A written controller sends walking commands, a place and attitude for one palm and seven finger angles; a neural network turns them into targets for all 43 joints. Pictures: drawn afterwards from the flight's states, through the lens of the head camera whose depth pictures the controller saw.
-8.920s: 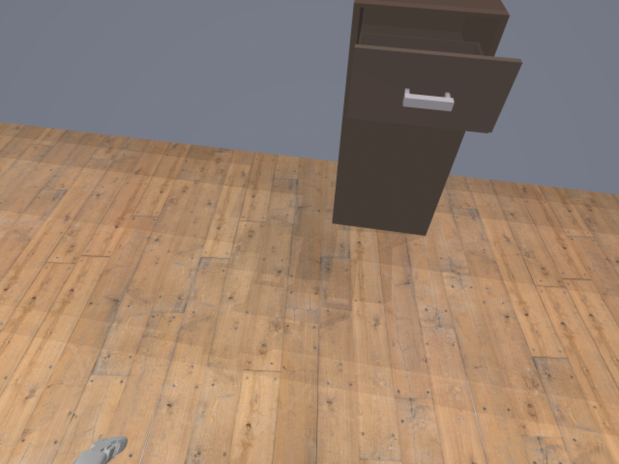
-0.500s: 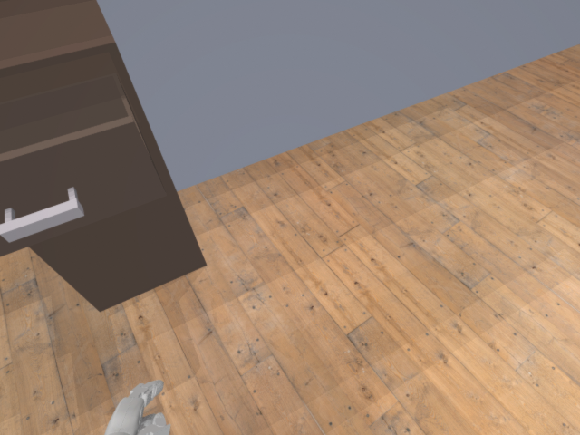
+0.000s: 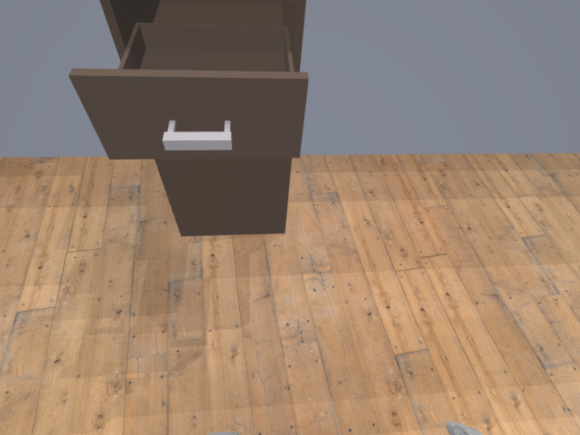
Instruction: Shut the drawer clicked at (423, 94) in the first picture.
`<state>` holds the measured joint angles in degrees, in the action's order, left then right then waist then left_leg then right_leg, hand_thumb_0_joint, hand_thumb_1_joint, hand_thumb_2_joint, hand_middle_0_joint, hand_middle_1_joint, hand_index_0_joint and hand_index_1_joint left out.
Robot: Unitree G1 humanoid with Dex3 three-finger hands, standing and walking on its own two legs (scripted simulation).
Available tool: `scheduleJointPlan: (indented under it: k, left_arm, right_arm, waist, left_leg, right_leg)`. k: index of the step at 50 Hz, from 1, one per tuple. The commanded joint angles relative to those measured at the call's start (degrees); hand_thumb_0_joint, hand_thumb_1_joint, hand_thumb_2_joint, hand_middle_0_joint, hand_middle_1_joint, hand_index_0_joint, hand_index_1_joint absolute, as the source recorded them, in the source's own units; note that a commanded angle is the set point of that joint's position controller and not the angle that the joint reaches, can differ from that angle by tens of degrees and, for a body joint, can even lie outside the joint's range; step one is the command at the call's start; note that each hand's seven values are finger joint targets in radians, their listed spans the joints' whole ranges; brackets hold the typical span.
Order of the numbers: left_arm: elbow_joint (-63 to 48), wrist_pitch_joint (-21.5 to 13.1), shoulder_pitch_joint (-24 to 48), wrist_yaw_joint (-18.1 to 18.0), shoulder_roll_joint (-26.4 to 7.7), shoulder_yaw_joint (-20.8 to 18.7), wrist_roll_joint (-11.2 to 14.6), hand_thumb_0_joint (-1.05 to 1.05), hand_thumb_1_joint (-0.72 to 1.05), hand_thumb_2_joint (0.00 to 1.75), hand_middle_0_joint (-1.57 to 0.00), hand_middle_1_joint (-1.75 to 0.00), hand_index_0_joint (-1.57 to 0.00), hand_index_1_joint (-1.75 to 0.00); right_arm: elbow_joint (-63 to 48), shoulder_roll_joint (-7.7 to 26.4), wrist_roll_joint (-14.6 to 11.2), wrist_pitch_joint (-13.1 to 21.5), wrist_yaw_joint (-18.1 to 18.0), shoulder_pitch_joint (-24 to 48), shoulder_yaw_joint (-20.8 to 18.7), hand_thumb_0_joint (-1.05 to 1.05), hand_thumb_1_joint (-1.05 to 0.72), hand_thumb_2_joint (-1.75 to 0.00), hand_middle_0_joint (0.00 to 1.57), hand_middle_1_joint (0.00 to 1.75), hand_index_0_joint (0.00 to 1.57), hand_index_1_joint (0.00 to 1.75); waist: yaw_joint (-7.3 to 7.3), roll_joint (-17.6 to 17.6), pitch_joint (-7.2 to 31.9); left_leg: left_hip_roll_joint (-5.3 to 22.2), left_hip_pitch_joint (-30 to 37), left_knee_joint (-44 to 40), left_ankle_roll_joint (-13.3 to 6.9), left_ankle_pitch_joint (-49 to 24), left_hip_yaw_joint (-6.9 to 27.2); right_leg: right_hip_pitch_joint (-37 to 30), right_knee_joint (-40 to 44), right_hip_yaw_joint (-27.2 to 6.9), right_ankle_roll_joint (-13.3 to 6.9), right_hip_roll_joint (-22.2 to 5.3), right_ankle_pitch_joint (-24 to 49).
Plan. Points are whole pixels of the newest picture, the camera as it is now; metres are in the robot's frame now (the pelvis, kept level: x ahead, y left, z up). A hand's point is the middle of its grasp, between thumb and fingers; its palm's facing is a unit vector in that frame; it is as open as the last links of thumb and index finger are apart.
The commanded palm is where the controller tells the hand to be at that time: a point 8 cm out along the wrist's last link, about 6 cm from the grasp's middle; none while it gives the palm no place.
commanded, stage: turn to face it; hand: left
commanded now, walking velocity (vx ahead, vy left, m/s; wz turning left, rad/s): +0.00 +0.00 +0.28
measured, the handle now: (199, 133) +0.56 +0.21 +0.05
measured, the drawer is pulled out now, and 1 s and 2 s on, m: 0.29 0.29 0.29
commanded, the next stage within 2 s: take the last steps up to it in 0.22 s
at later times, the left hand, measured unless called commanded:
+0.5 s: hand out of the picture +0.07 +0.19 -0.14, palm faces +0.11 -0.96 -0.25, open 7.4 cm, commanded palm none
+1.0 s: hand out of the picture -0.06 +0.10 -0.14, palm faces +0.31 -0.94 -0.12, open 7.4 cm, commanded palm none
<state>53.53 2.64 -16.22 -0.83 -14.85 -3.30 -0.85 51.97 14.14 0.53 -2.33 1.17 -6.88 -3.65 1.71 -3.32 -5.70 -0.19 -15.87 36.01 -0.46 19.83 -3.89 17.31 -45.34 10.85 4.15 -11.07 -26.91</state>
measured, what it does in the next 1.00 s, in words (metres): steps on the spot: right foot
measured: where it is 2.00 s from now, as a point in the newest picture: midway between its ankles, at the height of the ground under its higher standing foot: (276, 413)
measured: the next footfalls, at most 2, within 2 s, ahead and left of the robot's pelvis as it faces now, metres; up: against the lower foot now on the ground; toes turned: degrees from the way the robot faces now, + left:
right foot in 0.50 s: +0.05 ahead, -0.11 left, +0.00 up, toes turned +2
left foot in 1.06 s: +0.19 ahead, +0.14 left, +0.00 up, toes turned +16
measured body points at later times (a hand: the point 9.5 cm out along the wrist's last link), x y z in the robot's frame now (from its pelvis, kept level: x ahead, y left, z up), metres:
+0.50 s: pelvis +0.00 -0.02 +0.01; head -0.01 -0.04 +0.46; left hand +0.06 +0.24 -0.12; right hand +0.03 -0.25 -0.15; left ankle -0.01 +0.10 -0.72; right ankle +0.01 -0.11 -0.72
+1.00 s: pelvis +0.10 +0.01 +0.02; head +0.11 +0.01 +0.47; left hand -0.07 +0.15 -0.13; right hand +0.20 -0.20 -0.14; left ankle +0.15 +0.14 -0.70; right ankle +0.01 -0.11 -0.72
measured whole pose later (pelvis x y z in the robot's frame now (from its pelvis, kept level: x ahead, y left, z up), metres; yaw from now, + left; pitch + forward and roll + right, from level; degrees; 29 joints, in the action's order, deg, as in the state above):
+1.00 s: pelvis +0.10 +0.01 +0.02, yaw +10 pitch +0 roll -1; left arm 67.4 -3.5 -31.0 -1.1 -3.9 -0.8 -1.5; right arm 61.0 9.2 1.1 -0.3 0.6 -10.3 -3.6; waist 3.6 0.7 -2.0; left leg 4.4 -25.8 41.4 -0.7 15.3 -4.7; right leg -1.3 -19.2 7.8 -1.0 -0.1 -20.0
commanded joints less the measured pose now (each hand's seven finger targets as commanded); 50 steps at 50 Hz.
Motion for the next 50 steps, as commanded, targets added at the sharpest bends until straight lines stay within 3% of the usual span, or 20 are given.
scheduleJointPlan:
  k: [1, 3, 6, 10, 16, 20, 22, 23, 24, 25, 26, 28, 29, 31, 32, 36, 42, 47, 49, 50]
  left_arm:
    - [-6.22, -0.66, 5.34, -1.02, -3.37, -0.75, -0.08, 0.0, 0.9, 0.9, -0.2, -0.3, -0.2, -0.3]
    - [-4.15, -0.66, 4.72, -0.54, -4.53, -0.99, 0.16, 0.0, 0.9, 0.9, -0.2, -0.3, -0.2, -0.3]
    - [-2.36, -0.72, 1.77, -0.13, -4.28, -0.88, 0.13, 0.0, 0.9, 0.9, -0.2, -0.3, -0.2, -0.3]
    - [-2.63, -0.56, 3.48, -0.39, -3.65, -0.61, 0.19, 0.0, 0.9, 0.9, -0.2, -0.3, -0.2, -0.3]
    - [-3.8, -0.63, 6.53, -0.78, -1.99, -0.19, 0.41, 0.0, 0.9, 0.9, -0.2, -0.3, -0.2, -0.3]
    - [-2.18, -1.66, 4.22, -0.08, -0.64, 0.23, -0.08, 0.0, 0.9, 0.9, -0.2, -0.3, -0.2, -0.3]
    - [-0.27, -2.38, 0.09, 0.38, -0.16, 0.2, -0.43, 0.0, 0.9, 0.9, -0.2, -0.3, -0.2, -0.3]
    - [1.19, -2.92, -3.02, 0.37, -0.75, -0.01, -0.66, 0.0, 0.9, 0.9, -0.2, -0.3, -0.2, -0.3]
    - [2.21, -3.7, -6.02, 0.06, -4.25, -0.65, -1.25, 0.0, 0.9, 0.9, -0.2, -0.3, -0.2, -0.3]
    - [2.56, -3.88, -9.7, -0.35, -8.23, -1.64, -1.4, 0.0, 0.9, 0.9, -0.2, -0.3, -0.2, -0.3]
    - [2.21, -3.71, -10.15, -0.63, -8.08, -1.32, -0.53, 0.0, 0.9, 0.9, -0.2, -0.3, -0.2, -0.3]
    - [2.12, -4.58, -4.68, -0.73, -4.75, -0.97, -0.08, 0.0, 0.9, 0.9, -0.2, -0.3, -0.2, -0.3]
    - [2.22, -4.88, -3.54, -0.78, -3.03, -0.46, 0.01, 0.0, 0.9, 0.9, -0.2, -0.3, -0.2, -0.3]
    - [2.64, -5.61, -3.51, -0.66, -0.27, 0.25, 0.11, 0.0, 0.9, 0.9, -0.2, -0.3, -0.2, -0.3]
    - [3.23, -5.89, -4.57, -0.65, 0.2, 0.4, 0.2, 0.0, 0.9, 0.9, -0.2, -0.3, -0.2, -0.3]
    - [6.23, -6.83, -10.49, -0.69, 1.57, 0.76, 0.07, 0.0, 0.9, 0.9, -0.2, -0.3, -0.2, -0.3]
    - [10.49, -7.64, -17.34, -0.98, 2.25, 0.79, -0.58, 0.0, 0.9, 0.9, -0.2, -0.3, -0.2, -0.3]
    - [12.51, -6.95, -18.54, -1.19, 2.14, 0.81, -0.87, 0.0, 0.9, 0.9, -0.2, -0.3, -0.2, -0.3]
    - [12.93, -6.63, -17.95, -1.16, 2.02, 0.72, -0.79, 0.0, 0.9, 0.9, -0.2, -0.3, -0.2, -0.3]
    - [12.85, -6.59, -16.54, -1.08, 1.81, 0.58, -0.5, 0.0, 0.9, 0.9, -0.2, -0.3, -0.2, -0.3]
  right_arm:
    - [-0.59, 12.58, 0.55, 1.68, -2.17, -10.49, -2.41, 0.0, -0.9, -0.9, 0.2, 0.3, 0.2, 0.3]
    - [-1.93, 9.45, 0.6, 1.67, -2.58, -5.25, -1.11, 0.0, -0.9, -0.9, 0.2, 0.3, 0.2, 0.3]
    - [-2.17, 8.39, 0.28, 2.26, -2.59, -4.45, -0.66, 0.0, -0.9, -0.9, 0.2, 0.3, 0.2, 0.3]
    - [-1.09, 7.91, 0.31, 2.27, -2.52, -6.62, -0.58, 0.0, -0.9, -0.9, 0.2, 0.3, 0.2, 0.3]
    - [0.08, 7.15, 0.8, 1.9, -2.53, -7.64, -0.72, 0.0, -0.9, -0.9, 0.2, 0.3, 0.2, 0.3]
    - [1.46, 6.46, 1.23, 2.12, -2.32, -8.03, -0.72, 0.0, -0.9, -0.9, 0.2, 0.3, 0.2, 0.3]
    - [2.22, 5.74, 1.05, 2.13, -2.24, -7.56, -0.57, 0.0, -0.9, -0.9, 0.2, 0.3, 0.2, 0.3]
    - [2.74, 4.5, 0.82, 2.17, -2.16, -7.49, -0.37, 0.0, -0.9, -0.9, 0.2, 0.3, 0.2, 0.3]
    - [2.87, 1.43, 0.33, 2.45, -1.99, -8.6, 0.12, 0.0, -0.9, -0.9, 0.2, 0.3, 0.2, 0.3]
    - [0.59, -1.02, 0.18, 2.66, -1.93, -6.33, 0.78, 0.0, -0.9, -0.9, 0.2, 0.3, 0.2, 0.3]
    - [-0.25, 2.85, 0.94, 2.49, -1.46, -3.67, -0.22, 0.0, -0.9, -0.9, 0.2, 0.3, 0.2, 0.3]
    - [2.49, 2.9, 1.25, 1.77, -0.74, -5.8, -1.02, 0.0, -0.9, -0.9, 0.2, 0.3, 0.2, 0.3]
    - [3.86, 2.33, 1.25, 1.49, -0.55, -7.97, -1.15, 0.0, -0.9, -0.9, 0.2, 0.3, 0.2, 0.3]
    - [5.85, 0.26, 1.38, 1.18, -0.36, -11.24, -1.08, 0.0, -0.9, -0.9, 0.2, 0.3, 0.2, 0.3]
    - [6.27, -0.32, 1.32, 1.05, -0.41, -11.79, -1.07, 0.0, -0.9, -0.9, 0.2, 0.3, 0.2, 0.3]
    - [6.05, -0.85, 1.28, 1.54, -0.31, -9.78, -1.15, 0.0, -0.9, -0.9, 0.2, 0.3, 0.2, 0.3]
    - [4.22, -1.99, 1.11, 2.91, -0.14, -1.88, -0.53, 0.0, -0.9, -0.9, 0.2, 0.3, 0.2, 0.3]
    - [3.34, -4.52, 0.58, 4.28, -0.04, 2.48, 0.53, 0.0, -0.9, -0.9, 0.2, 0.3, 0.2, 0.3]
    - [4.23, -4.41, 0.54, 4.88, -0.39, -0.04, 0.42, 0.0, -0.9, -0.9, 0.2, 0.3, 0.2, 0.3]
    - [5.54, -4.06, 0.69, 5.27, -0.83, -4.27, 0.36, 0.0, -0.9, -0.9, 0.2, 0.3, 0.2, 0.3]
  waist:
    - [-5.71, 18.44, 11.35]
    - [-3.58, 15.53, 7.34]
    - [-2.09, 11.2, 8.51]
    - [-2.64, 9.14, 7.43]
    - [-3.11, 11.55, 5.98]
    - [-2.61, 11.32, 4.89]
    - [-0.62, 8.61, 3.87]
    - [0.75, 5.92, 2.97]
    - [1.99, -3.9, 3.34]
    - [3.86, -16.83, 0.24]
    - [3.84, -8.46, -2.52]
    - [0.06, -5.41, -5.64]
    - [-1.35, -3.72, -5.78]
    - [-2.95, -1.63, -5.04]
    - [-3.0, -1.74, -4.96]
    - [-1.52, -2.2, -2.84]
    - [0.76, -2.04, -2.07]
    - [1.86, -4.92, -2.35]
    - [0.46, -4.11, -1.19]
    - [-1.74, -3.7, 0.48]
  left_leg:
    - [20.35, 17.08, -12.28, -11.26, -55.64, 18.96]
    - [15.96, 13.23, -12.71, -9.31, -52.41, 14.26]
    - [13.55, 14.43, -13.96, -8.07, -49.58, 11.6]
    - [13.69, 13.62, -15.5, -8.97, -46.05, 13.78]
    - [14.14, 10.83, -16.13, -10.4, -38.61, 17.85]
    - [13.38, 4.41, -19.75, -10.08, -9.93, 21.38]
    - [11.14, -3.32, -19.13, -8.18, 6.74, 20.86]
    - [8.27, -8.49, -15.25, -6.16, 12.12, 18.56]
    - [2.91, -16.5, -3.27, -3.27, 13.68, 13.33]
    - [-2.63, -24.49, 10.98, -0.61, 15.07, 4.43]
    - [0.49, -24.23, 18.57, -0.81, 12.76, 6.81]
    - [2.52, -21.65, 25.45, -0.6, 3.75, 6.76]
    - [3.36, -20.44, 27.14, -0.29, 0.64, 6.29]
    - [3.75, -18.37, 29.16, 0.78, -5.38, 5.05]
    - [3.98, -18.37, 29.81, 1.27, -7.31, 4.6]
    - [4.96, -21.85, 28.04, 2.13, -10.75, 3.95]
    - [6.5, -26.12, 18.23, 1.82, -7.55, 2.04]
    - [4.28, -15.78, 4.95, -0.01, -3.53, -2.16]
    - [2.58, -8.32, 0.02, -1.03, -3.96, -3.64]
    - [0.82, -1.41, -4.23, -1.49, -6.41, -5.04]
  right_leg:
    - [15.38, -19.76, -9.61, 0.23, 3.02, -7.52]
    - [14.42, -21.52, -10.38, 0.35, 3.57, -1.22]
    - [13.03, -20.62, -9.43, 0.97, 4.79, 3.48]
    - [11.63, -15.87, -9.75, 1.24, 5.47, 4.44]
    - [7.55, -5.38, -9.8, 0.58, 6.76, 1.43]
    - [-0.32, 3.98, -8.05, -1.16, 8.98, 1.59]
    - [-9.92, 13.76, -7.07, -1.77, 10.05, 6.87]
    - [-16.35, 20.3, -8.14, -2.19, 9.16, 8.26]
    - [-22.92, 27.91, -18.28, -4.36, 1.87, -1.3]
    - [-21.38, 37.48, -36.63, -10.0, -11.15, -11.96]
    - [-13.27, 41.58, -38.63, -13.56, -14.03, -18.86]
    - [-5.29, 42.72, -33.81, -11.92, -9.77, -17.46]
    - [-4.62, 41.96, -28.82, -11.14, -7.94, -12.48]
    - [-3.07, 40.73, -19.93, -9.86, -4.04, -2.41]
    - [-2.94, 40.67, -17.49, -9.74, -3.26, 0.74]
    - [-9.44, 39.89, -15.91, -10.42, -2.21, 7.82]
    - [-18.26, 36.51, -16.96, -13.7, -4.14, 20.47]
    - [-16.1, 31.82, -13.88, -13.2, -3.81, 33.69]
    - [-14.3, 27.87, -13.48, -12.58, -3.31, 36.93]
    - [-12.46, 22.91, -11.47, -11.56, -1.46, 40.52]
